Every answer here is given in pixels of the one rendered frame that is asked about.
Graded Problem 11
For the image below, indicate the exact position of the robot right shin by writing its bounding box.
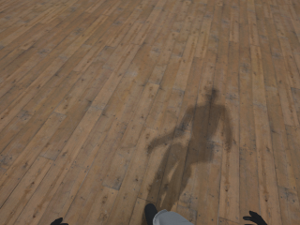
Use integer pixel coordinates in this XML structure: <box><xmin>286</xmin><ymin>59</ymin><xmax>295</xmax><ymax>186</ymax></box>
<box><xmin>153</xmin><ymin>209</ymin><xmax>168</xmax><ymax>225</ymax></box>

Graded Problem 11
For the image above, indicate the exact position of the right robot thigh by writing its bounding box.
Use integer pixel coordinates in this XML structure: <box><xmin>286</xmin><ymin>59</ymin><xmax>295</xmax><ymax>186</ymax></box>
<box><xmin>153</xmin><ymin>211</ymin><xmax>194</xmax><ymax>225</ymax></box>

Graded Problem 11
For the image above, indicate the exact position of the right robot hand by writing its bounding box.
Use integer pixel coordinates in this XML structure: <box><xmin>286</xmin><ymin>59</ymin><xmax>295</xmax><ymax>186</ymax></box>
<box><xmin>243</xmin><ymin>210</ymin><xmax>267</xmax><ymax>225</ymax></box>

